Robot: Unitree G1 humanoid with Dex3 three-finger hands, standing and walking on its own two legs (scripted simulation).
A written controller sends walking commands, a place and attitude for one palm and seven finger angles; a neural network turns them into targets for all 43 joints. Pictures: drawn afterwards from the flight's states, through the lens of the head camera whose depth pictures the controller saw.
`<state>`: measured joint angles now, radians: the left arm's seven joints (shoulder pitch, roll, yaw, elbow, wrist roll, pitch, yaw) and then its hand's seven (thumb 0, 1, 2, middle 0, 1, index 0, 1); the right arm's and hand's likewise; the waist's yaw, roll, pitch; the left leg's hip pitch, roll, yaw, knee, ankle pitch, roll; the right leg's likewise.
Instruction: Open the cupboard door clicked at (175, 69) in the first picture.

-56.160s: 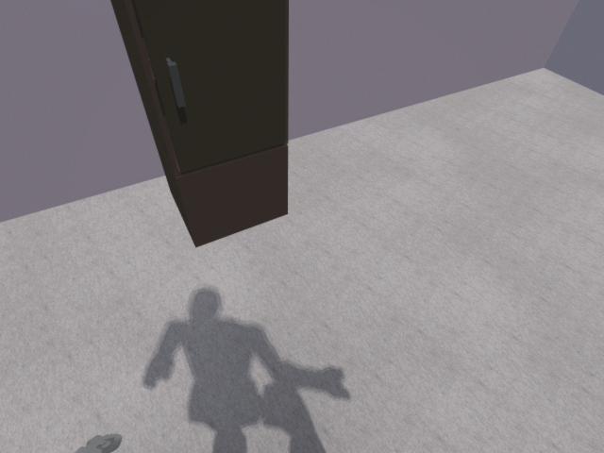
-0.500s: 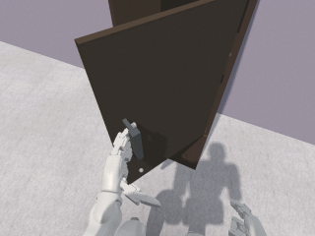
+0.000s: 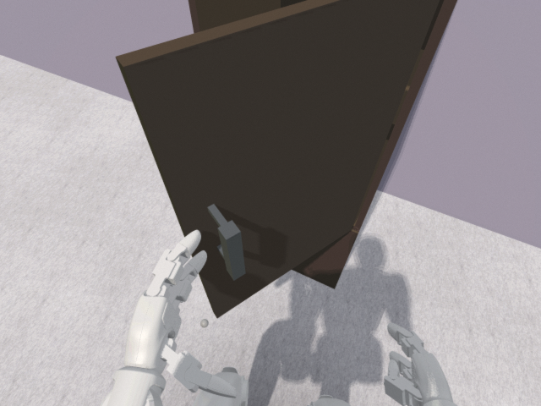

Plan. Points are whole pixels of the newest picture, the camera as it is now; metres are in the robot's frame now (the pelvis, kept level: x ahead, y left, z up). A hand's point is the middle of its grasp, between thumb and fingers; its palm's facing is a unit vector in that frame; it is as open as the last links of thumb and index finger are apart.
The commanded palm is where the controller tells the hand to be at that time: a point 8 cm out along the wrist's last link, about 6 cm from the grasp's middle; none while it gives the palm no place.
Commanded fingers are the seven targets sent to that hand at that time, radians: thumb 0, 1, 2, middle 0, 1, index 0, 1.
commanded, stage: slide the hand sideways off the handle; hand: left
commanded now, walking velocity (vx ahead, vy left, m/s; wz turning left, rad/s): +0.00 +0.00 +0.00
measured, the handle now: (225, 242) +0.33 +0.09 +0.07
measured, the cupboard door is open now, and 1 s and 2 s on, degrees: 61 61 61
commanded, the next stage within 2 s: draw the hand back to the body in 0.36 s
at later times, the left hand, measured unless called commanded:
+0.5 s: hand (158, 345) +0.19 +0.15 +0.06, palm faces -0.04 -1.00 +0.00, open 16.3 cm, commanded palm +0.17 +0.21 +0.07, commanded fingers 0.00 -0.50 0.30 -0.15 -0.30 -0.15 -0.30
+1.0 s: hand (94, 329) +0.19 +0.19 +0.14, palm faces -0.02 -0.99 -0.11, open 16.1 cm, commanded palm +0.16 +0.25 +0.15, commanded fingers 0.00 -0.22 0.42 -0.16 -0.30 -0.16 -0.30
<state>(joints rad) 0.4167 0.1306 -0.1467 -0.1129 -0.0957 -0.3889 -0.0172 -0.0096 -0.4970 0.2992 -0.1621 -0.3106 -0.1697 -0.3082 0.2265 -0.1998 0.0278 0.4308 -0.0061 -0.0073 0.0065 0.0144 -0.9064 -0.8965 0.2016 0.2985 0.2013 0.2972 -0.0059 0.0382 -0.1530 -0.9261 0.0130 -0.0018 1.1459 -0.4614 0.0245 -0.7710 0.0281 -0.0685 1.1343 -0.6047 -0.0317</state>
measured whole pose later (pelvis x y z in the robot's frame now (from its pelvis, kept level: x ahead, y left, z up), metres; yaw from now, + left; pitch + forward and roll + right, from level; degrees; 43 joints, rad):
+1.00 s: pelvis +0.00 +0.01 +0.03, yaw +1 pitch +8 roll -3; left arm 0.58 0.29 0.12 -0.36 -0.26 -0.22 -0.18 -0.01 -0.45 0.32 -0.15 -0.30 -0.15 -0.30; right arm 0.28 -0.23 0.04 0.45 0.05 -0.09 -0.07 0.02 -0.91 -0.90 0.20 0.30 0.20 0.30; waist 0.00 0.05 -0.16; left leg -0.72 0.01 -0.01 0.99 -0.41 0.04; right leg -0.54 0.03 -0.07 0.93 -0.52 -0.01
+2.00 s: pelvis +0.04 -0.01 +0.09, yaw -1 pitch -2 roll +0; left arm 0.51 0.35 0.31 -0.42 -0.08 -0.05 0.12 0.02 0.88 0.89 -0.21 -0.30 -0.21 -0.30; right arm 0.21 -0.23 0.03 0.61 0.01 -0.07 -0.08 0.02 -0.91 -0.90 0.20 0.30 0.20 0.30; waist 0.05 0.04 -0.02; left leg -0.20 0.00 0.03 0.47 -0.24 0.01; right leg -0.05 0.03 -0.02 0.41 -0.33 -0.03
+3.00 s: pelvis -0.09 +0.02 +0.07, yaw +5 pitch +0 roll -3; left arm 0.54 0.42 0.44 -0.54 -0.04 -0.19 0.14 0.02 0.89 0.90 -0.21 -0.30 -0.21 -0.30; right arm 0.20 -0.22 0.00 0.58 0.00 -0.07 -0.06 0.01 -0.90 -0.90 0.20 0.30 0.20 0.30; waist -0.01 0.04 0.07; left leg -0.50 0.00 0.03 0.54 -0.14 0.06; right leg -0.26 0.08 0.00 0.56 -0.30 -0.02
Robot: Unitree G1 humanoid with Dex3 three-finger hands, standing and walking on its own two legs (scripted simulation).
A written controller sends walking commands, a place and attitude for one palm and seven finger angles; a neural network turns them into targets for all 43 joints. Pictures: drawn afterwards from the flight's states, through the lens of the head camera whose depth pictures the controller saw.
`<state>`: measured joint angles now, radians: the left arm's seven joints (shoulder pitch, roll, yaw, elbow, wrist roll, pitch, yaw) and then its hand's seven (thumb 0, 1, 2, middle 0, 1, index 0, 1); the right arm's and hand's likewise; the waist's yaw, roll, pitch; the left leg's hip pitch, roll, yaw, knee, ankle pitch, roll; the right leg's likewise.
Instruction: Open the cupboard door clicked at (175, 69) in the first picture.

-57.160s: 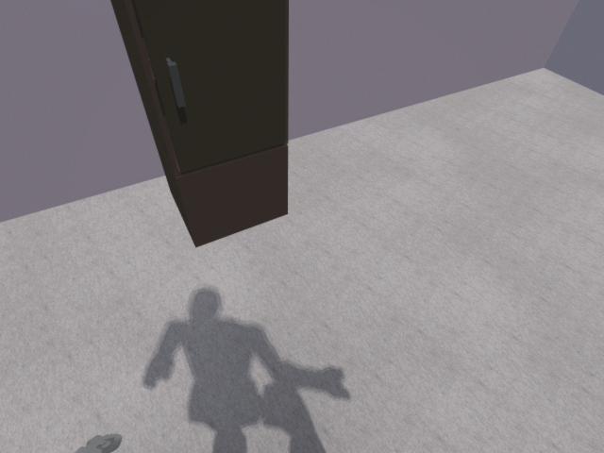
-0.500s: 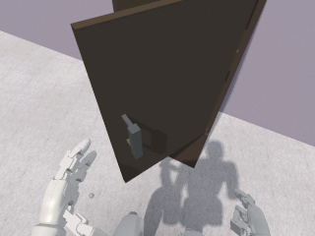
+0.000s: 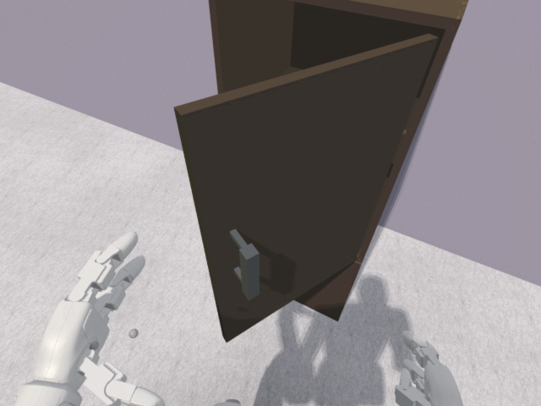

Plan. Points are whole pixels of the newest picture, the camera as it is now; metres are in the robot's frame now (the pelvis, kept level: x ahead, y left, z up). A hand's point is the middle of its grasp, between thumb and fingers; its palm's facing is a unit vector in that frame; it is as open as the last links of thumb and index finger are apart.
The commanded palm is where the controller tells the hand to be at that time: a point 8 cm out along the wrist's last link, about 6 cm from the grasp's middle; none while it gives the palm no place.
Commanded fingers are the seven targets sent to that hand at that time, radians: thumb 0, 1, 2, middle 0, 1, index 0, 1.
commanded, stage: draw the hand back to the body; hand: left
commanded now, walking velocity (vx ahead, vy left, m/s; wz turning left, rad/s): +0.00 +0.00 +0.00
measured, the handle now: (243, 264) +0.33 +0.07 +0.04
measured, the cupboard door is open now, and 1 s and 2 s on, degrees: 61 61 61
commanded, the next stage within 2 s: step back with the hand held close in 1.04 s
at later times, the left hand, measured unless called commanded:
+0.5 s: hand (69, 265) +0.22 +0.24 +0.18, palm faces +0.35 -0.85 -0.39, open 11.0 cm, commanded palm +0.17 +0.28 +0.20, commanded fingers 0.00 0.65 0.80 -0.19 -0.30 -0.19 -0.30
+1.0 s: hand (69, 245) +0.23 +0.23 +0.20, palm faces +0.40 -0.83 -0.40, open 7.5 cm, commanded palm +0.18 +0.28 +0.23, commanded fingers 0.00 0.90 0.90 -0.20 -0.30 -0.20 -0.30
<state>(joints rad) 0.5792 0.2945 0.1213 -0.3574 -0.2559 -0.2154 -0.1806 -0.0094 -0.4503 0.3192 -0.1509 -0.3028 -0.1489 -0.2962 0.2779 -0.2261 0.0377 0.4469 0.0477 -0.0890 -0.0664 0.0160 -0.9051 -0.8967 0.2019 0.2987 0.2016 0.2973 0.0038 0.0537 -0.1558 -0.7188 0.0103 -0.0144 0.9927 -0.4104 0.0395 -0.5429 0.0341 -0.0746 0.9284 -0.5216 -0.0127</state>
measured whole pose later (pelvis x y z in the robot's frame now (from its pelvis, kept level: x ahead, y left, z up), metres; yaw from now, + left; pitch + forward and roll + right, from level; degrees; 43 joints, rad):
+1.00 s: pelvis +0.04 -0.02 +0.06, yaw -1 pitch -2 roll +0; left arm 0.51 0.35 0.31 -0.42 -0.08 -0.05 0.12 0.02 0.88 0.89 -0.21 -0.30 -0.21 -0.30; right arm 0.21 -0.23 0.03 0.61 0.01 -0.07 -0.08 0.02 -0.91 -0.90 0.20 0.30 0.20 0.30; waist 0.05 0.04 -0.02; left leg -0.20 0.00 0.03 0.47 -0.24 0.01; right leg -0.05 0.03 -0.02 0.41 -0.33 -0.03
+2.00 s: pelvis -0.10 +0.01 +0.04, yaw +5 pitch +0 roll -3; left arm 0.54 0.42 0.44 -0.54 -0.04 -0.19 0.14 0.02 0.89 0.90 -0.21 -0.30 -0.21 -0.30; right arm 0.20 -0.22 0.00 0.58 0.00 -0.07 -0.06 0.01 -0.90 -0.90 0.20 0.30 0.20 0.30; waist -0.01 0.04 0.07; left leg -0.50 0.00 0.03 0.54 -0.14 0.06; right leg -0.26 0.08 0.00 0.56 -0.30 -0.02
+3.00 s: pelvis -0.29 +0.01 +0.05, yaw -5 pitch -2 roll +2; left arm 0.66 0.44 0.41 -0.59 -0.02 -0.20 0.13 0.02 0.89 0.90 -0.21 -0.31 -0.21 -0.30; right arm 0.27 -0.19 -0.01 0.67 -0.01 -0.08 -0.05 0.01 -0.91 -0.90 0.20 0.30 0.20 0.30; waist -0.01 -0.04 -0.01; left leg -0.58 -0.04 0.02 1.05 -0.34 -0.03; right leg -0.28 0.02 -0.06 0.62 -0.31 -0.09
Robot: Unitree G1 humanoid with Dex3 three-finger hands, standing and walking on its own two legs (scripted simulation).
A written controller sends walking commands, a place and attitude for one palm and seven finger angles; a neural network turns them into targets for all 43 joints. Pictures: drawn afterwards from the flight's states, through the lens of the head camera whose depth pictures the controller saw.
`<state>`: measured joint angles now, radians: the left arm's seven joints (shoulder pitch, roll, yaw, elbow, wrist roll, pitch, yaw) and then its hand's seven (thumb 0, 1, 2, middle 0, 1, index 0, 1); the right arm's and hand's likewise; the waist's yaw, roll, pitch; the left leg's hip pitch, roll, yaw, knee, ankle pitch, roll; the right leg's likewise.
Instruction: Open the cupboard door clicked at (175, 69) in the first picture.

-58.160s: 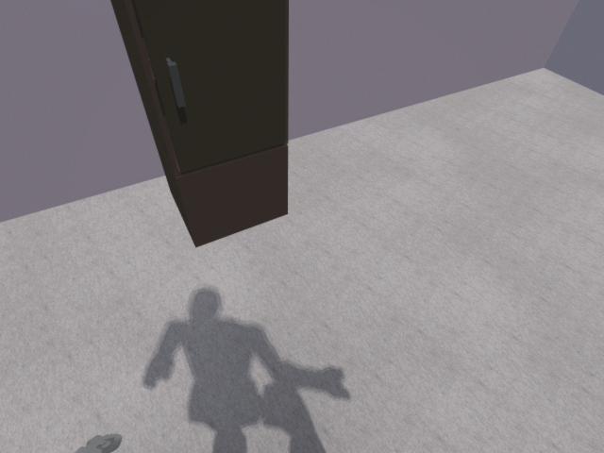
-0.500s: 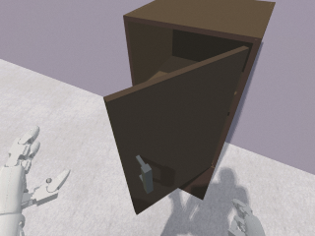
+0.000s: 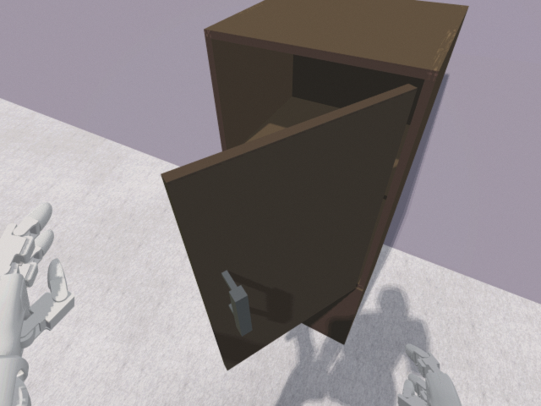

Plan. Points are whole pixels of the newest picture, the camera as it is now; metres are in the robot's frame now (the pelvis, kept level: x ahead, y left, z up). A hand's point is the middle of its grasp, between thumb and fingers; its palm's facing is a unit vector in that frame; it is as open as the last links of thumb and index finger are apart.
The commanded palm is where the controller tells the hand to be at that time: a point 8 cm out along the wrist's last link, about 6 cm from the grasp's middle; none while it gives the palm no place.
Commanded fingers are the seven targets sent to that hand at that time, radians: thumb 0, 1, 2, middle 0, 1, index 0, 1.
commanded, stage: draw the hand back to the body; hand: left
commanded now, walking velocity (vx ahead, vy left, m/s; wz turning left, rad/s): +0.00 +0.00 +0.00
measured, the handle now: (235, 302) +0.29 +0.10 -0.02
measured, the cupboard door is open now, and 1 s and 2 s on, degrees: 61 61 61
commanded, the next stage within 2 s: step back with the hand held close in 0.04 s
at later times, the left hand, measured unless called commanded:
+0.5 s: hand (55, 306) +0.18 +0.26 +0.15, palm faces +0.32 -0.80 -0.50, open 7.4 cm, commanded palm +0.11 +0.31 +0.18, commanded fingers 0.00 0.90 0.90 -0.20 -0.30 -0.20 -0.30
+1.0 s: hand out of the picture +0.05 +0.31 +0.16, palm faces +0.47 -0.73 -0.50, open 7.4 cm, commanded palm -0.03 +0.34 +0.18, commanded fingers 0.00 0.90 0.90 -0.20 -0.30 -0.20 -0.30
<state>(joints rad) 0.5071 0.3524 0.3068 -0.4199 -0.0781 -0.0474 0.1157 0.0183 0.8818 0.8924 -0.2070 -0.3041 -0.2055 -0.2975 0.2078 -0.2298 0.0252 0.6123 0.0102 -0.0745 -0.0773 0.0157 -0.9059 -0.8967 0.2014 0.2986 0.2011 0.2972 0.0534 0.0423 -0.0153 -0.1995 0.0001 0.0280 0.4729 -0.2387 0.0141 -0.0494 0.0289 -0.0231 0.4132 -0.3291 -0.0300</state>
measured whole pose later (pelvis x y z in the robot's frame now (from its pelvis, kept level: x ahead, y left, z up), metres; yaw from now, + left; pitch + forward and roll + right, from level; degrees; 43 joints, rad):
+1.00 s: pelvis -0.14 +0.03 -0.01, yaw +6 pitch +0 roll -3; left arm 0.54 0.42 0.44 -0.54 -0.04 -0.19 0.14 0.02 0.89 0.90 -0.21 -0.30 -0.21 -0.30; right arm 0.20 -0.22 0.00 0.58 0.00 -0.07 -0.06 0.01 -0.90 -0.90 0.20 0.30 0.20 0.30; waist -0.01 0.04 0.07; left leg -0.50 0.00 0.03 0.54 -0.14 0.06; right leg -0.26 0.08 0.00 0.56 -0.30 -0.02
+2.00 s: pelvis -0.33 +0.03 -0.01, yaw -4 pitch -2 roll +2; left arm 0.66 0.44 0.41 -0.59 -0.02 -0.20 0.13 0.02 0.89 0.90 -0.21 -0.31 -0.21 -0.30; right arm 0.27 -0.19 -0.01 0.67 -0.01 -0.08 -0.05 0.01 -0.91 -0.90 0.20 0.30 0.20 0.30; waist -0.01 -0.04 -0.01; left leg -0.58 -0.04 0.02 1.05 -0.34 -0.03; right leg -0.28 0.02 -0.06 0.62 -0.31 -0.09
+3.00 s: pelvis -0.36 +0.08 -0.01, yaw -1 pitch +0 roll +1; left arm 0.30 0.36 0.17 0.13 0.03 -0.03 0.03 0.01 0.90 0.90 -0.20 -0.30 -0.20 -0.30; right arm 0.15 -0.30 -0.01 0.78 -0.02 -0.08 0.01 0.01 -0.90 -0.90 0.20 0.30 0.20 0.30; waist 0.00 0.08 0.01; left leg -0.28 -0.01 0.04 0.56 -0.28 0.02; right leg -0.36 -0.05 -0.07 0.57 -0.22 0.00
